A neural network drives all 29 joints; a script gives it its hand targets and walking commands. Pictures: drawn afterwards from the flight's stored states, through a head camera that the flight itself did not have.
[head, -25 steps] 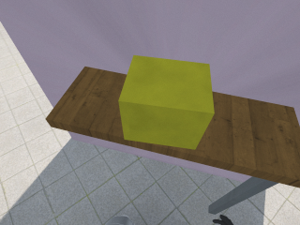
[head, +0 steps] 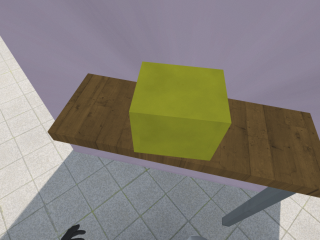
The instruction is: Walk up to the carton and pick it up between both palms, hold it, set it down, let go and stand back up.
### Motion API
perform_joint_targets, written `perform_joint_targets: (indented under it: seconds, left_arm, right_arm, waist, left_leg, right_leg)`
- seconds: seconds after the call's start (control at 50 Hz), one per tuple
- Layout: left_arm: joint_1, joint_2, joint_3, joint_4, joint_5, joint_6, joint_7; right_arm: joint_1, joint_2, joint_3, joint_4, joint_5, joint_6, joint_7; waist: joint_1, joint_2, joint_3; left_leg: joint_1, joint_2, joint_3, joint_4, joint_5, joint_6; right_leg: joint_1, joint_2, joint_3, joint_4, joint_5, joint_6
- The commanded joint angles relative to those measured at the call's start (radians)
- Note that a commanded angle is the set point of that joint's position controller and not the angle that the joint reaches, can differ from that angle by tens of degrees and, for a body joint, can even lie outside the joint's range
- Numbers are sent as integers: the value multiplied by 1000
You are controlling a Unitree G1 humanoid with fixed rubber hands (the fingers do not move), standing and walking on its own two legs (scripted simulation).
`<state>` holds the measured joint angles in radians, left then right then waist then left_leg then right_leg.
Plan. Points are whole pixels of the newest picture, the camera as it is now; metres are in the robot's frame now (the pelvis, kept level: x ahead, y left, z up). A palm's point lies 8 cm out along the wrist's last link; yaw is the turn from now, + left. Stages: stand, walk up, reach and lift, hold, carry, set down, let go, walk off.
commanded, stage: walk up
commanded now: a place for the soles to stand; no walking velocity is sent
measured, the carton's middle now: (177, 112) +0.42 -0.03 +0.08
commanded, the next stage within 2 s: none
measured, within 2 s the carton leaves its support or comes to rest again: neither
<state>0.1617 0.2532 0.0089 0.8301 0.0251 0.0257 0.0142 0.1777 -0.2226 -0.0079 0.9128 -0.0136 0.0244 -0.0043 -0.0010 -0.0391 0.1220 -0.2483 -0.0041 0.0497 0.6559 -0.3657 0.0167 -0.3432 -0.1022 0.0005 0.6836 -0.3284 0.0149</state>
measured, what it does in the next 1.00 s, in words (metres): stands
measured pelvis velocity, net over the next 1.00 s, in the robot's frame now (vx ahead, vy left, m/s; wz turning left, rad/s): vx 0.00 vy -0.01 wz -0.18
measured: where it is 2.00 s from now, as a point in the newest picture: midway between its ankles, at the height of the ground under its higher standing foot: outside the picture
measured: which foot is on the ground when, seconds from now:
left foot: down 0.00-1.00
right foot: down 0.00-1.00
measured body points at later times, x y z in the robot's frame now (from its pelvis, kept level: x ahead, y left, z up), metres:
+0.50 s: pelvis +0.01 +0.00 +0.01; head +0.03 +0.00 +0.46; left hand +0.05 +0.25 -0.13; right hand +0.08 -0.25 -0.13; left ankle -0.01 +0.11 -0.72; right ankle +0.04 -0.16 -0.72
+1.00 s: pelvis +0.00 -0.01 +0.00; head +0.02 -0.02 +0.45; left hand +0.13 +0.23 -0.13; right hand +0.01 -0.28 -0.14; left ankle -0.01 +0.11 -0.72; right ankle +0.04 -0.16 -0.72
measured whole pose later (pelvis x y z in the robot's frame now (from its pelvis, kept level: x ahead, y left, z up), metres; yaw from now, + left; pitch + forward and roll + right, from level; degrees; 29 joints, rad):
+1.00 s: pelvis +0.00 -0.01 +0.00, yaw -10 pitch -2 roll +2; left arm 0.21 0.27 -0.03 0.90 0.01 0.00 0.02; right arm 0.22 -0.27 0.03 0.96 0.00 0.05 0.00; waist 0.00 -0.03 0.07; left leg -0.19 0.06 0.21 0.59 -0.37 -0.01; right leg -0.38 0.00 0.17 0.65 -0.25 0.04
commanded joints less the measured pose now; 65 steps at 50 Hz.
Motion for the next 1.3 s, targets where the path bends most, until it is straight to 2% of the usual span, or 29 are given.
perform_joint_targets:
  seconds: [0.0, 0.02, 0.04, 0.08, 0.12, 0.18, 0.26, 0.34, 0.42, 0.46, 0.52, 0.56, 0.62, 0.68, 0.72, 0.84, 0.88, 0.92, 0.96, 1.0, 1.06, 1.12, 1.14, 1.16, 1.18, 1.2, 1.22, 1.24, 1.28]
  left_arm:
    - [60, 72, 13, -41, -10, -19, 1]
    - [68, 97, 13, -24, -18, -25, -7]
    - [69, 92, 7, -14, -14, -31, -9]
    - [52, 87, -2, -15, -9, -36, -3]
    - [35, 88, -2, -5, -10, -31, 0]
    - [61, 95, -4, 26, -8, -38, 2]
    - [107, 102, -9, 59, -11, -42, 1]
    - [117, 100, -10, 67, -14, -47, 1]
    - [117, 123, -8, 69, -14, -54, 1]
    - [130, 130, -5, 59, -11, -55, 3]
    - [126, 148, -4, 61, -9, -54, 3]
    - [129, 145, -4, 52, -15, -49, 7]
    - [122, 146, -2, 47, -13, -41, 7]
    - [124, 177, 4, 44, -15, -41, 6]
    - [107, 171, 3, 29, -16, -39, 6]
    - [96, 155, -2, 18, -11, -39, 9]
    - [122, 151, -2, 28, -16, -38, 8]
    - [99, 174, 4, 16, -11, -36, 9]
    - [90, 172, -2, 7, -19, -35, 10]
    - [79, 172, -3, 7, -18, -33, 10]
    - [106, 163, -3, 1, -16, -36, 9]
    - [95, 178, 4, -12, -15, -38, 11]
    - [104, 222, 23, -28, -15, -43, 23]
    - [131, 247, 33, -32, -10, -46, 30]
    - [149, 269, 39, -30, -11, -43, 35]
    - [158, 284, 55, -29, -16, -36, 43]
    - [157, 279, 57, -33, -10, -33, 47]
    - [147, 264, 63, -41, -14, -28, 53]
    - [58, 229, 55, -70, 4, -17, 60]
  right_arm:
    - [-63, -153, -22, -81, 16, -13, 1]
    - [-60, -150, -18, -90, 8, -13, -3]
    - [-19, -145, -15, -91, 12, -19, -3]
    - [10, -148, -16, -72, 19, -21, 2]
    - [-2, -154, -14, -59, 20, -18, 0]
    - [-13, -155, -13, -60, 24, -17, -1]
    - [-12, -157, -14, -43, 18, -12, -5]
    - [-2, -153, -15, -20, 14, -8, -3]
    - [1, -153, -11, -16, 18, -10, -4]
    - [0, -145, -10, -13, 12, -10, -3]
    - [16, -150, -9, -13, 5, -4, -6]
    - [16, -159, -10, -16, 11, -1, -6]
    - [24, -170, -6, -7, 6, 6, -7]
    - [41, -162, -1, -7, 8, 10, -7]
    - [43, -161, 3, 0, 7, 6, -4]
    - [48, -197, 3, -13, 10, 1, -4]
    - [24, -208, -3, -18, 7, 8, -2]
    - [45, -189, 2, -21, 8, 14, -1]
    - [54, -193, 3, -28, 13, 15, -2]
    - [57, -196, 0, -24, 12, 17, -1]
    - [47, -216, -3, -38, 6, 15, 0]
    - [40, -210, -5, -49, 4, 23, 0]
    - [9, -252, -22, -63, -5, 38, 1]
    - [24, -244, -22, -66, -5, 48, 5]
    - [48, -219, -20, -74, -11, 59, 7]
    - [58, -198, -17, -79, -11, 67, 6]
    - [60, -195, -20, -83, -13, 66, 5]
    - [61, -178, -17, -90, -13, 63, 4]
    - [106, -173, -17, -95, 5, 49, 0]
  waist:
    - [46, 114, -102]
    - [43, 127, -122]
    - [28, 135, -150]
    - [9, 155, -153]
    - [17, 125, -98]
    - [17, 151, -86]
    - [14, 69, -83]
    - [11, 69, -62]
    - [-1, 19, -94]
    - [8, 33, -141]
    - [-3, -15, -140]
    - [7, 14, -155]
    - [3, -38, -126]
    - [6, -43, -118]
    - [-1, -4, -133]
    - [16, 11, -127]
    - [28, 35, -111]
    - [16, -25, -102]
    - [10, 20, -101]
    - [6, 38, -90]
    - [15, 10, -120]
    - [8, -19, -100]
    - [26, -13, -77]
    - [25, -48, -125]
    - [27, -100, -126]
    - [28, -152, -112]
    - [34, -171, -124]
    - [35, -185, -133]
    - [-8, -209, -182]
  left_leg:
    - [-106, 163, -172, -259, 182, 77]
    - [-20, 124, -105, -216, 259, 51]
    - [-3, 125, -117, -201, 330, 39]
    - [-13, 154, -133, -252, 249, 44]
    - [-21, 171, -137, -289, 251, 45]
    - [-7, 153, -99, -288, 223, 47]
    - [8, 150, -83, -296, 107, 57]
    - [-15, 140, -63, -306, 12, 52]
    - [43, 124, -29, -254, 110, 43]
    - [76, 121, -8, -232, 133, 43]
    - [128, 112, 10, -197, 176, 37]
    - [107, 118, 8, -203, 170, 43]
    - [73, 128, 8, -211, 72, 48]
    - [101, 103, 22, -185, 70, 27]
    - [78, 102, 14, -196, 37, 29]
    - [40, 156, 22, -231, 90, 54]
    - [28, 157, 37, -232, 15, 55]
    - [37, 134, 50, -210, 1, 43]
    - [65, 127, 44, -206, -10, 45]
    - [43, 155, 31, -244, -62, 59]
    - [36, 175, 49, -224, -12, 69]
    - [66, 144, 68, -172, -23, 53]
    - [50, 110, 94, -70, 58, 37]
    - [46, 73, 95, 19, 36, 21]
    - [4, 19, 76, 80, -103, -4]
    - [-60, -4, 37, 143, -239, -11]
    - [-98, 12, -19, 214, -326, -10]
    - [-135, 26, -51, 264, -326, -9]
    - [-140, 44, -105, 243, -264, -8]
  right_leg:
    - [167, 16, 16, -124, 158, -49]
    - [112, 1, 27, -124, 270, -51]
    - [126, 5, 22, -130, 318, -48]
    - [138, 15, 27, -131, 242, -45]
    - [110, 32, 5, -133, 184, -33]
    - [103, 20, 11, -157, 216, -34]
    - [90, 22, 21, -171, 225, -37]
    - [79, 21, 48, -194, 202, -33]
    - [54, 15, 86, -176, 318, -36]
    - [65, 9, 101, -175, 339, -42]
    - [20, -8, 135, -175, 410, -60]
    - [30, 1, 131, -152, 405, -58]
    - [23, 15, 147, -157, 326, -61]
    - [-28, -4, 224, -202, 307, -81]
    - [1, -9, 239, -199, 268, -81]
    - [20, 53, 164, -95, 332, -63]
    - [16, 54, 163, -102, 307, -56]
    - [-8, 48, 212, -118, 303, -72]
    - [-65, 42, 242, -142, 278, -76]
    - [-58, 74, 209, -116, 216, -63]
    - [-23, 88, 181, -80, 267, -55]
    - [-60, 66, 249, -124, 269, -73]
    - [-74, 31, 313, -135, 399, -96]
    - [-36, -19, 413, -179, 436, -128]
    - [-21, -76, 559, -263, 380, -167]
    - [-12, -125, 659, -317, 304, -208]
    - [21, -138, 693, -340, 249, -227]
    - [27, -148, 706, -340, 214, -240]
    - [72, -124, 611, -290, 250, -227]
